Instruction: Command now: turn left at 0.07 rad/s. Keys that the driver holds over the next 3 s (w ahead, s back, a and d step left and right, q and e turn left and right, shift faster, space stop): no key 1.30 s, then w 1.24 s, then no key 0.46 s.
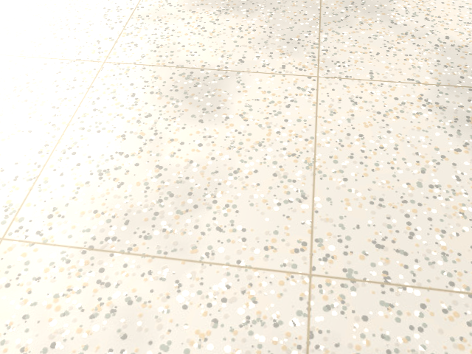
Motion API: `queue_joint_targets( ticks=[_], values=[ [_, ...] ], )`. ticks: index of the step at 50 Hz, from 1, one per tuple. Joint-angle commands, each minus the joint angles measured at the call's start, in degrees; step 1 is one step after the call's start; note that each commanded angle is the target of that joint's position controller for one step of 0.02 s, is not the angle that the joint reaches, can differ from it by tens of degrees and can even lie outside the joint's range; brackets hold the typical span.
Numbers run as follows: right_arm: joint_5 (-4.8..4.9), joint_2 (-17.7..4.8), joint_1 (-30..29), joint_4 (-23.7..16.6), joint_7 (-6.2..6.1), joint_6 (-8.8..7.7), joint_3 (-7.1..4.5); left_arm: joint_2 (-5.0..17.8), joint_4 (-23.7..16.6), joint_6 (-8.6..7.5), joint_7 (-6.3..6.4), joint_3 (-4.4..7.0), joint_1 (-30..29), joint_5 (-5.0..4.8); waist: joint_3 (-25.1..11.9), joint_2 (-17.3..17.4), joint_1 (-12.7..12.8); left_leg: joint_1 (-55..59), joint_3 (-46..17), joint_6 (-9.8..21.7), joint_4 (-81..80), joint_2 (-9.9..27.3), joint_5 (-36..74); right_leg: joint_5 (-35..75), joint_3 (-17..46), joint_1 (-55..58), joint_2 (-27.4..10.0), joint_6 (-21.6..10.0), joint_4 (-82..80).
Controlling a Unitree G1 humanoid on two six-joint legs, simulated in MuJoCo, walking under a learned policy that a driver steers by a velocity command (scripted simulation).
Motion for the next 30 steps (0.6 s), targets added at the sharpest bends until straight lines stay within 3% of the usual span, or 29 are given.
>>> queue_joint_targets(
  ticks=[1, 4, 12, 30],
  values=[
    [0.13, -7.5, -1.4, -2.7, -0.47, -0.39, -2.15, 6.5, -3.3, -1.51, -0.32, 1.39, -2.7, 0.4, -2.4, -6.2, -0.8, 1.7, -3.3, 0.5, -3.5, 3.5, 2.1, 5.4, 4.3, -0.2, -3.5, -3.2, -6.5],
    [0.23, -6.7, -0.4, -1.9, -0.82, 0.44, -2.09, 6.2, -2.4, -2.37, -0.14, 1.03, -1.3, 0.2, -1.8, -4.4, -0.4, 0.9, -4.3, 1.3, -3.9, 4.1, 5.1, 7.2, 2.9, 0.9, -2.4, -2.1, -5.3],
    [0.63, -6.0, 1.7, 1.9, -1.29, 0.01, -2.29, 5.6, -0.8, -1.98, 0.6, 0.57, -1.2, -0.11, -1.8, -0.6, -0.1, 1.2, -4.0, 0.3, -3.7, 4.2, 8.6, 9.5, 2.2, 2.6, -1.4, -2.4, -4.2],
    [0.95, -6.1, 3.2, 10.8, -2.41, 0.08, -2.26, 4.7, 7.3, -1.54, 0.93, 0.29, -0.8, -0.38, -0.3, -0.7, -0.4, 3.5, -3.1, -0.1, -4.8, 4.1, 10.3, 9.8, 0.8, 3.0, 0.1, -2.2, -5.8]
  ],
)
Next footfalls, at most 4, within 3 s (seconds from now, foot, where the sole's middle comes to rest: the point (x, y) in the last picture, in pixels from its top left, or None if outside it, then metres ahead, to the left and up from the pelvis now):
2.00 left None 0.43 0.09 -0.77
2.54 right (305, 279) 0.73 -0.16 -0.77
2.96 left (232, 256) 0.82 0.07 -0.77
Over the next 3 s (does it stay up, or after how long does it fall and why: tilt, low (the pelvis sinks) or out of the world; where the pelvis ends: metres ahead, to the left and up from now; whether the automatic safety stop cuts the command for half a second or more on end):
stays up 0.71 -0.06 0.00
